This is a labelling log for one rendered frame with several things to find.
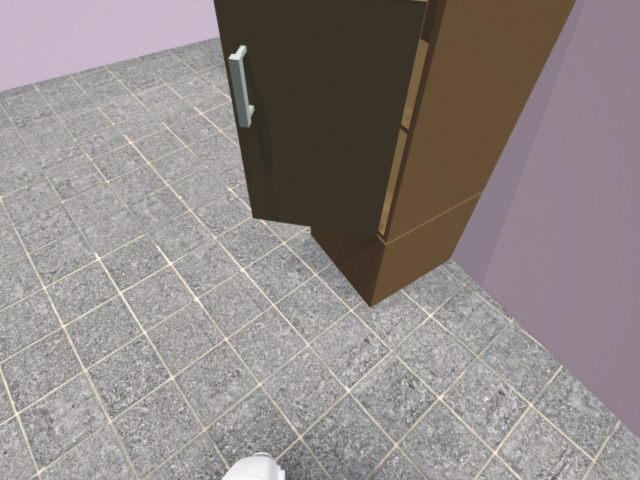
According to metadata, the cupboard door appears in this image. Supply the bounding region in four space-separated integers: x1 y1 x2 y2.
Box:
214 0 427 236

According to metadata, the robot left shin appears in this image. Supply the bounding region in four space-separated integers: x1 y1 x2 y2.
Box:
253 453 277 464

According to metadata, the handle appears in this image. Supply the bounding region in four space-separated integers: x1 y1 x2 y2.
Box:
228 45 254 128

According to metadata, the left robot thigh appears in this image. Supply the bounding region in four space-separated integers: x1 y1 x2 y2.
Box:
221 456 285 480

